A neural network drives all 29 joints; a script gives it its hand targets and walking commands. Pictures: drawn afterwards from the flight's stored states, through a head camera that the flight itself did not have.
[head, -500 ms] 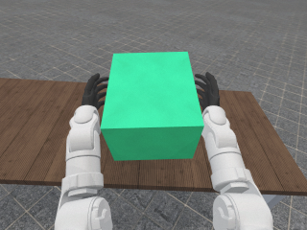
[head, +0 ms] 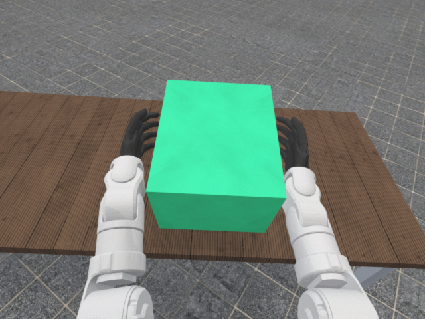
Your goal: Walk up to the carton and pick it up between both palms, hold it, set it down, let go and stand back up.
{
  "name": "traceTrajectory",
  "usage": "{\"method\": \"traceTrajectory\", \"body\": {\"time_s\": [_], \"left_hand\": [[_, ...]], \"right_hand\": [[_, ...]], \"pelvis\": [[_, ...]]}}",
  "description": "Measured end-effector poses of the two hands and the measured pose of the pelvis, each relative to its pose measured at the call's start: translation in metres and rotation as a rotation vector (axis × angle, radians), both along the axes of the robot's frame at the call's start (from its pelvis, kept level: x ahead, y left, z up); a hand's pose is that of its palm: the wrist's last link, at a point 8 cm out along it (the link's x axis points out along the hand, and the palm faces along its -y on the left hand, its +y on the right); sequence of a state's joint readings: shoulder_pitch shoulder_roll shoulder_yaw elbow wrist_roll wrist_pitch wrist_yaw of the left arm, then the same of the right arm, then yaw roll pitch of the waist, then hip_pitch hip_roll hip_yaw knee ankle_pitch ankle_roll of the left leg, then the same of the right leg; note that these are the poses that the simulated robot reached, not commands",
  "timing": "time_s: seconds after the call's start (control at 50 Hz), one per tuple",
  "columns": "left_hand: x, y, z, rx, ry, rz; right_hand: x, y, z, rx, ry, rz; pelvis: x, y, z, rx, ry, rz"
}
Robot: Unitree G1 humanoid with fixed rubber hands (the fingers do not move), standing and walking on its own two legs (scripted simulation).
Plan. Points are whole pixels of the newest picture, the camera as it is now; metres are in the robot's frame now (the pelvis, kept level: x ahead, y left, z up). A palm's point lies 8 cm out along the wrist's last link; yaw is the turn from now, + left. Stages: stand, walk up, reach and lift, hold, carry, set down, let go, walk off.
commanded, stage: set down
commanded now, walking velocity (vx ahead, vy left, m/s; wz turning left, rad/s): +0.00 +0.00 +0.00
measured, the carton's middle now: (215, 155) +0.40 +0.00 +0.10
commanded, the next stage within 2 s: none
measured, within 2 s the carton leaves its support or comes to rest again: neither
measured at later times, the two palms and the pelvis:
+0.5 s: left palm (145, 167) +0.38 +0.14 +0.09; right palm (298, 175) +0.36 -0.16 +0.09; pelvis +0.00 +0.00 +0.00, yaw +0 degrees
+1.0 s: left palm (149, 171) +0.39 +0.13 +0.06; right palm (296, 178) +0.37 -0.16 +0.07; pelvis +0.01 +0.00 +0.00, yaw +0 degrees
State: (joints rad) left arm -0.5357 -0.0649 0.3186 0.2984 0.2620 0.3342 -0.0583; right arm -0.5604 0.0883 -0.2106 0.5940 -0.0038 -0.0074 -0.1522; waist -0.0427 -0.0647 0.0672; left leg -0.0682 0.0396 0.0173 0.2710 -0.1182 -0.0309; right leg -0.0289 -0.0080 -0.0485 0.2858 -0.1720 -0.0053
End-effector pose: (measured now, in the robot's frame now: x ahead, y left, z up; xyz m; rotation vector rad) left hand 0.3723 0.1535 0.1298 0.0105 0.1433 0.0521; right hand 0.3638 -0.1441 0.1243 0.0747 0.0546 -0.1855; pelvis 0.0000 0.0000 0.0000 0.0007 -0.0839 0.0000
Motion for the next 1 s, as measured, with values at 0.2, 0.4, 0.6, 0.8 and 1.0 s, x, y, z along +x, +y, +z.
{"method": "traceTrajectory", "body": {"time_s": [0.2,0.4,0.6,0.8,1.0], "left_hand": [[-0.001,-0.004,-0.016,-0.009,0.03,-0.007],[0.0,-0.013,-0.038,-0.028,0.076,-0.013],[0.005,-0.015,-0.046,-0.033,0.075,-0.021],[0.01,-0.018,-0.055,-0.041,0.092,-0.026],[0.013,-0.02,-0.065,-0.055,0.118,-0.024]], "right_hand": [[-0.003,-0.004,-0.012,-0.006,0.027,-0.007],[-0.006,-0.012,-0.031,-0.04,0.072,-0.016],[-0.004,-0.015,-0.035,-0.042,0.07,-0.025],[-0.001,-0.017,-0.043,-0.049,0.086,-0.029],[0.002,-0.019,-0.052,-0.055,0.112,-0.028]], "pelvis": [[-0.001,0.0,0.0,0.0,-0.002,0.0],[0.0,0.0,0.0,0.0,0.001,0.0],[0.004,0.0,0.0,0.0,0.007,0.0],[0.008,0.001,0.0,-0.001,0.017,0.0],[0.013,0.002,0.001,-0.002,0.028,-0.001]]}}
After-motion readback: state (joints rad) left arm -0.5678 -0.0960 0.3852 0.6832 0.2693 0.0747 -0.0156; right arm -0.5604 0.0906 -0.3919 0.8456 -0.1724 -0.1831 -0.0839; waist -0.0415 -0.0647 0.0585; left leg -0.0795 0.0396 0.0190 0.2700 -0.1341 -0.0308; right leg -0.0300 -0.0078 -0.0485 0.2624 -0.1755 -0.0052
